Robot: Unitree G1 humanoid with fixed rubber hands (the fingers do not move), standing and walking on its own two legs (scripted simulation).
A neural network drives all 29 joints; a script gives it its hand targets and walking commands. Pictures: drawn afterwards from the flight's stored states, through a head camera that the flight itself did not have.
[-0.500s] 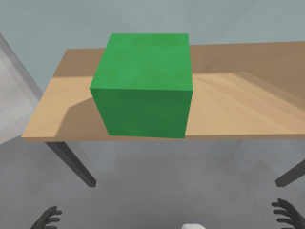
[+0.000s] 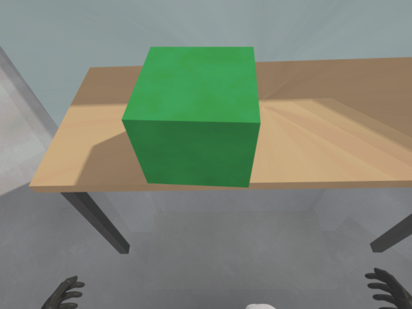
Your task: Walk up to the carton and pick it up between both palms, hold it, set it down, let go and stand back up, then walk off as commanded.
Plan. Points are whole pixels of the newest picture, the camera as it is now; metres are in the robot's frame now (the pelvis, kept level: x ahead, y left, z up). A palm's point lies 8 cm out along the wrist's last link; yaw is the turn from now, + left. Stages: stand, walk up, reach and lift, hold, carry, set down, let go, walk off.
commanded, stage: walk up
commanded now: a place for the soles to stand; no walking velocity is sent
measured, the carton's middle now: (199, 116) +0.54 +0.04 +0.03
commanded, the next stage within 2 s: none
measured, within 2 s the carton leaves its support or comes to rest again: neither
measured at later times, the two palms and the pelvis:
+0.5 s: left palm out of the picture +0.12 +0.32 -0.07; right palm out of the picture +0.12 -0.33 -0.06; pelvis +0.00 +0.00 +0.00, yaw +0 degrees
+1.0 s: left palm out of the picture +0.12 +0.32 -0.07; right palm out of the picture +0.12 -0.33 -0.06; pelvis +0.00 +0.00 +0.00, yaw +0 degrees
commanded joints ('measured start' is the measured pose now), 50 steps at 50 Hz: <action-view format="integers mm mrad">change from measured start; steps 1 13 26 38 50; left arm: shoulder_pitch -6 -34 -33 -18 -37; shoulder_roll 139 138 161 180 162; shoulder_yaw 50 50 54 57 52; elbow -45 -48 -45 -55 -60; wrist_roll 21 25 29 32 34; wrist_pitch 2 2 1 5 7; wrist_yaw -14 -22 -22 -21 -24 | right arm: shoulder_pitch -46 -16 -35 -35 -24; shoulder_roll -240 -226 -203 -205 -193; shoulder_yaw -67 -65 -51 -53 -52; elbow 14 23 13 9 3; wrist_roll -21 -16 -13 -5 -8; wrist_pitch -34 -34 -23 -24 -24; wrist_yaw -11 -8 -10 -12 -9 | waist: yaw -11 -25 -24 -22 -26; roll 86 63 4 -39 -61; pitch -63 -49 -66 -82 -53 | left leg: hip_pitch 157 146 110 123 102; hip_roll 261 183 92 79 56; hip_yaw -234 -223 -107 -87 -83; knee -192 -221 -132 -102 -102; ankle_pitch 135 -28 -91 -50 -126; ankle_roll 177 130 92 87 84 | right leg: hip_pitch -78 -99 -48 -30 -47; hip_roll -25 -26 -78 -84 -95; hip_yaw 0 75 164 178 218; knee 24 -28 -144 -137 -180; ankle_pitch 49 95 66 158 53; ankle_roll -9 -22 -55 -70 -74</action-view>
